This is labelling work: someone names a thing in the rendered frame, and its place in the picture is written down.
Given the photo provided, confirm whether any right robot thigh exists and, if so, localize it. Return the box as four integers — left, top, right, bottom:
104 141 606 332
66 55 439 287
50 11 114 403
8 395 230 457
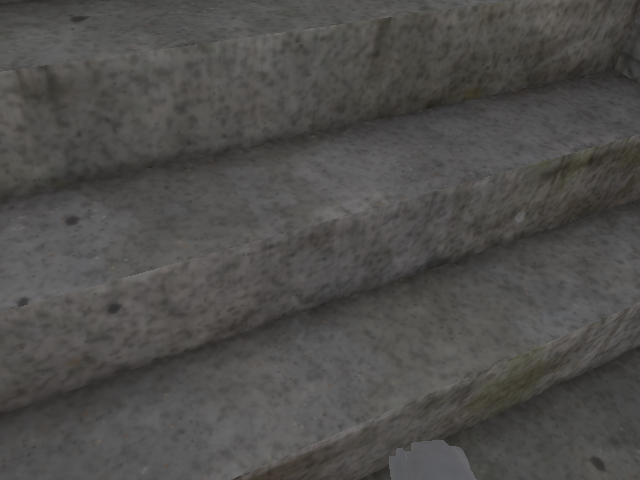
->
389 440 477 480

